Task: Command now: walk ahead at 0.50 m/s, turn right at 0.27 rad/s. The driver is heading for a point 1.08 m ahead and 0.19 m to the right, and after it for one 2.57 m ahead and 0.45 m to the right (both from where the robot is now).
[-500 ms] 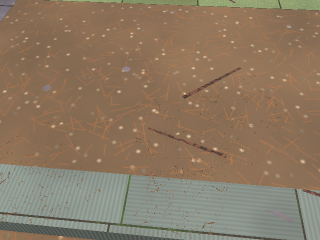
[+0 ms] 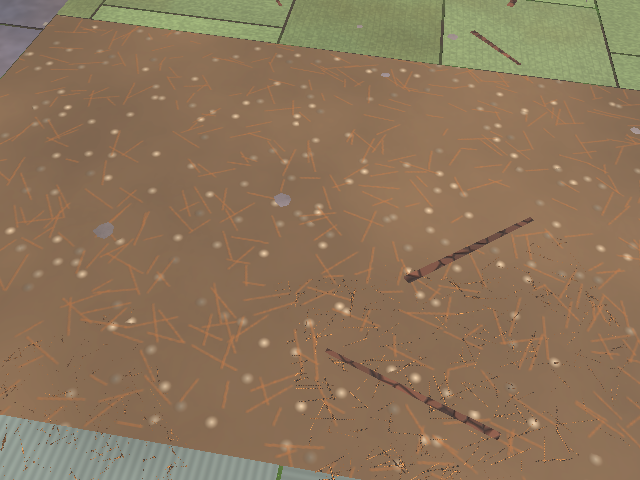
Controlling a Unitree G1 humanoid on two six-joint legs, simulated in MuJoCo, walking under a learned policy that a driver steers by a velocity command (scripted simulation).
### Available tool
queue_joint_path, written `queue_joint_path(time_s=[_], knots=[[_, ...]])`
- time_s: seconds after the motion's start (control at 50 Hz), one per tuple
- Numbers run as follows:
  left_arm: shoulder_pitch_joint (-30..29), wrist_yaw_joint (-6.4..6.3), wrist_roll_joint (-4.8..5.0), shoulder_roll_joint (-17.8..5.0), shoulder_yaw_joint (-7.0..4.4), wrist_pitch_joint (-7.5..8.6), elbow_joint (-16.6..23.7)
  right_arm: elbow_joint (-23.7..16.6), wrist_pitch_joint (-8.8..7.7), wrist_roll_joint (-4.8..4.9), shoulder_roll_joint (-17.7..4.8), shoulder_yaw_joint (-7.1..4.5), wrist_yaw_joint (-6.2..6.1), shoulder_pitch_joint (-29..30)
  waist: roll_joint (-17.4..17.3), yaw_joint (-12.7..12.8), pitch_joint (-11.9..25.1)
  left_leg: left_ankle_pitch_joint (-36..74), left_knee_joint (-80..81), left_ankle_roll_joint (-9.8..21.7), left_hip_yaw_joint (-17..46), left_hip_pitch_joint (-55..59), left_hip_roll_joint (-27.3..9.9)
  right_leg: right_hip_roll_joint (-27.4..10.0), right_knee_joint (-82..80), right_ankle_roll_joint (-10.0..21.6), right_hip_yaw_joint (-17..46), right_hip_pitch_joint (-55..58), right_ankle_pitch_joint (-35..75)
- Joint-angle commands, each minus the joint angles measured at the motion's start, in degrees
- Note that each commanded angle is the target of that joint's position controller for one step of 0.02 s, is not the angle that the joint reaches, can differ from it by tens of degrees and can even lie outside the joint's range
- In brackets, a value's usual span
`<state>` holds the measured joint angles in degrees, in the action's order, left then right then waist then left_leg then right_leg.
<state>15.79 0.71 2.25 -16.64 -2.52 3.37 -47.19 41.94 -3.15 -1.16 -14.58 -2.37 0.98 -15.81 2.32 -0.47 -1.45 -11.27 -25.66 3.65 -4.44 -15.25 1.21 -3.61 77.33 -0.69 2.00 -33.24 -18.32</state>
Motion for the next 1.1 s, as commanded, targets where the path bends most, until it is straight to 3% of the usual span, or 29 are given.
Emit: queue_joint_path(time_s=[0.02, 0.12, 0.18, 0.2, 0.24, 0.28, 0.3, 0.32, 0.34, 0.36, 0.38, 0.4, 0.42, 0.44, 0.46, 0.5, 0.56, 0.62, 0.7, 0.8, 0.86, 0.9, 0.94, 0.96, 0.98, 1.0, 1.02, 1.06, 1.1], knots=[[5.41, -0.79, 0.2, -0.74, -0.86, -1.98, 0.8, 0.11, -2.1, -0.5, -3.98, -1.18, 0.2, -1.87, -10.03, 1.18, -0.08, 3.29, 16.75, 9.37, 13.32, 4.04, -16.96, -1.32, 15.08, -1.2, 2.18, -11.64, 2.22], [-5.35, -2.26, -0.05, 5.32, 1.93, -3.01, 7.64, 7.0, 0.14, -0.79, -0.44, 0.87, -0.98, -9.52, -4.81, 0.32, -6.91, -1.18, 13.84, 7.31, 8.43, 9.12, -19.29, 0.11, 39.7, 0.15, 4.01, -42.58, -2.56], [-12.06, -0.88, -1.18, 5.71, 3.53, -1.56, 13.88, 7.32, 0.86, -1.72, -2.06, 1.31, -2.58, -10.17, -3.73, 0.18, -5.38, 2.22, 13.75, 4.64, 1.69, 4.66, -14.8, 0.41, 25.66, -0.55, -0.34, -40.38, 5.79], [-12.71, -0.18, -1.77, 4.96, 3.92, -1.43, 15.77, 6.53, 0.62, -1.66, -4.47, 1.03, -3.49, -8.52, -3.34, 1.03, -2.91, 5.43, 16.19, 4.62, -1.24, 1.97, -14.15, -1.1, 16.12, -0.77, -2.55, -33.35, 8.8], [-17.6, 1.09, -1.8, 4.76, 3.99, -1.36, 18.3, 7.77, -0.17, 0.31, -5.91, 0.7, -4.42, -10.11, -4.98, -0.46, -0.89, 15.23, 21.61, 5.32, -2.89, 3.46, -15.79, -2.07, 2.09, 0.81, -7.76, -22.1, 8.56], [-16.75, 1.33, -1.79, 3.68, 3.15, -1.37, 18.99, 8.34, -0.26, 0.71, -8.05, 0.64, -4.62, -10.03, -6.54, 1.25, 3.63, 60.61, 16.55, 4.1, -7.75, 9.54, -14.93, 3.97, -6.64, 5.16, -15.21, -8.72, 4.34], [-13.99, 1.84, -1.7, 3.74, 2.88, -1.1, 19.4, 8.39, 0.18, 1.64, -12.1, -0.35, -4.73, -10.15, -12.29, 3.21, 5.32, 81.32, 10.41, 4.38, -7.43, 15.5, -17.59, 5.47, -11.25, 6.74, -15.83, -5.81, 0.8], [-9.89, 2.31, -1.63, 1.69, 2.08, -1.38, 19.12, 7.81, 1.04, 1.78, -14.11, -0.95, -4.74, -8.27, -15.98, 5.73, 7.82, 93.94, 3.91, 4.0, -6.74, 22.63, -19.91, 6.88, -15.58, 8.58, -14.84, -4.27, -3.18], [-2.26, 2.76, -1.09, -2.93, 0.17, -1.44, 17.22, 7.09, 1.94, 1.43, -13.83, -1.02, -4.33, -5.35, -16.95, 9.7, 11.91, 94.18, -7.25, 2.64, -6.83, 28.02, -18.62, 8.88, -25.44, 11.06, -12.53, 2.12, -1.94], [4.75, 3.0, -0.7, -7.23, -1.85, -1.5, 15.09, 5.48, 1.9, 2.02, -13.61, -1.27, -4.53, -4.66, -13.39, 12.9, 15.75, 77.22, -20.57, 1.04, -5.72, 20.53, -15.81, 8.8, -36.01, 12.71, -3.91, 17.38, 5.27], [4.99, 2.63, -0.77, -14.91, -3.56, -1.68, 13.99, 1.05, 0.48, -0.17, -1.88, 1.38, -3.24, -10.87, 11.73, 4.49, 20.32, 6.33, -44.52, -3.45, -1.78, -8.38, -2.24, -6.68, -45.1, 22.4, 32.0, 38.82, 1.34], [6.33, 0.73, -2.96, -12.87, -3.56, -1.71, 14.45, 0.81, -3.18, -1.47, -6.1, 0.26, -0.7, -6.82, 10.71, 7.03, 27.96, -9.84, -62.97, -2.75, 14.16, -18.72, 4.75, -13.3, -58.96, 26.7, 57.26, 42.97, 0.24], [5.86, 0.58, -3.65, -8.39, -1.91, -0.6, 13.13, -0.75, -4.61, 1.44, -7.98, -1.33, 0.74, -2.56, 4.06, 5.77, 18.93, -8.15, -68.17, -1.58, 16.21, -26.0, 2.26, -13.38, -59.83, 22.68, 50.19, 38.29, -0.26], [5.97, 1.11, -2.21, -5.21, -1.35, 0.1, 11.02, -2.47, -4.95, 1.99, -5.29, -0.44, 0.64, 1.4, -2.25, 4.47, 9.15, -8.12, -67.65, -0.73, 13.2, -28.94, 0.45, -10.65, -58.25, 19.5, 41.1, 30.51, 0.4], [3.9, 1.47, -1.84, -2.8, -0.7, 0.47, 9.97, -3.43, -4.89, 1.3, -3.0, 0.11, 0.32, 3.0, -5.14, 1.95, 3.59, -8.23, -69.98, -0.09, 11.38, -30.83, -1.36, -8.1, -57.11, 17.81, 33.48, 23.56, 5.44], [-1.84, 1.79, -2.22, 1.53, 0.48, 0.98, 9.9, -3.93, -3.41, 1.71, -1.96, 0.67, 0.14, -0.47, -2.3, -3.35, 1.86, -3.13, -65.79, 1.11, 10.78, -26.16, -5.37, -2.13, -58.03, 14.88, 18.15, 14.64, 9.88], [-1.17, 0.88, -1.49, -0.94, -0.4, 1.42, 8.76, -5.63, -2.06, 0.48, -2.78, 0.84, -0.54, 2.33, -3.41, -3.66, 0.93, 0.24, -51.55, -1.39, 6.84, -25.9, -6.97, 0.73, -62.02, 14.57, 11.08, 13.09, 16.11], [3.23, 0.07, -2.03, -3.13, -0.68, 1.99, 7.19, -7.05, -2.08, -0.1, -3.31, 0.64, -1.01, 8.35, 0.19, -0.23, 2.46, 7.32, -39.26, -3.68, 4.54, -27.7, -7.08, -0.47, -64.48, 13.89, 8.69, 18.15, 28.89], [6.9, -0.89, -1.63, -5.78, -1.1, 1.9, 5.82, -8.4, -2.21, 1.44, -2.16, 0.82, -0.74, 17.14, 2.23, 4.84, 2.41, 16.11, -17.4, -4.63, 3.85, -26.64, -5.85, -2.73, -66.62, 11.42, 7.31, 26.67, 25.5], [8.93, -0.66, -1.96, -6.7, -1.21, 1.35, 3.37, -10.08, -2.7, 2.77, -3.08, 0.4, 1.6, 22.01, 1.84, 7.52, -0.94, 16.13, -7.79, -2.05, 4.24, -31.11, -5.35, -8.65, -66.31, 11.54, 7.03, 38.94, 24.87], [7.7, -0.9, -2.14, -7.29, -1.45, 0.75, 2.84, -10.29, -2.98, 2.63, -3.25, 0.24, 3.17, 20.94, 1.5, 6.16, -0.92, 11.41, -4.41, 0.37, 3.28, -27.05, -3.31, -9.44, -63.07, 10.52, 3.46, 41.77, 35.43], [6.48, -1.35, -2.33, -9.05, -1.96, 0.42, 3.21, -9.52, -2.75, 2.27, -5.17, -0.7, 3.32, 16.62, 3.35, 3.39, 2.81, 7.14, -4.39, 2.19, 0.64, -17.91, 0.33, -8.87, -56.71, 9.2, 1.51, 42.24, 55.8], [4.47, -1.99, -2.63, -10.05, -2.14, -0.28, 4.14, -6.53, -2.37, 2.24, -9.36, -2.9, 2.49, 3.1, 2.73, -4.08, 10.32, 10.19, -1.52, 5.33, 0.38, 1.06, 2.51, -6.04, -39.1, 6.57, -1.79, 37.36, 65.31], [4.69, -2.34, -3.86, -8.29, -1.32, 0.23, 6.02, -5.26, -1.99, 1.72, -13.15, -3.85, 1.62, -6.35, -3.56, -7.06, 17.21, 13.85, -3.73, 9.17, 13.56, 19.81, -7.24, -3.73, -22.18, 5.11, -3.06, 23.25, 46.64], [12.49, -1.17, -4.15, -0.94, 0.95, 1.44, 6.84, -5.23, -2.43, 1.66, -15.78, -4.33, 1.79, -7.13, -18.7, -1.58, 23.65, 5.19, -0.13, 20.5, 44.14, 39.85, -20.73, 8.52, -1.69, 0.57, -0.51, -1.72, -8.08], [7.49, -0.37, -2.99, -6.47, 0.11, 3.17, 7.01, -5.15, -1.91, 2.25, -10.12, -3.39, 1.21, -8.3, -12.33, -5.25, 23.97, -2.24, 5.53, 18.19, 47.93, 39.45, -19.21, 6.43, 3.41, 1.36, 6.68, -7.12, -10.76], [1.29, 0.22, -1.09, -8.19, -0.35, 4.31, 9.54, -5.99, -1.59, 2.0, -9.11, -2.98, 0.69, -4.87, -9.05, -5.22, 15.28, -0.75, 7.07, 15.61, 39.55, 32.06, -17.32, 3.67, 2.6, 1.9, 6.48, -10.21, -5.83], [-3.57, -0.14, -2.51, -7.32, -0.26, 5.12, 11.52, -7.33, -1.26, 1.58, -8.94, -2.78, 0.6, -0.2, 0.27, -2.01, 6.48, 11.16, 9.96, 14.29, 31.1, 17.12, -13.31, 0.69, -3.75, 1.3, 4.3, -8.27, -0.61], [-1.37, -0.5, -3.2, -6.75, -0.52, 4.17, 11.92, -7.91, -1.36, 1.23, -8.02, -2.39, 0.37, 1.53, -2.3, 1.39, 5.01, 17.07, 12.14, 14.72, 27.75, 10.8, -10.85, -1.01, -7.83, -0.29, 4.13, -5.35, 0.4]])
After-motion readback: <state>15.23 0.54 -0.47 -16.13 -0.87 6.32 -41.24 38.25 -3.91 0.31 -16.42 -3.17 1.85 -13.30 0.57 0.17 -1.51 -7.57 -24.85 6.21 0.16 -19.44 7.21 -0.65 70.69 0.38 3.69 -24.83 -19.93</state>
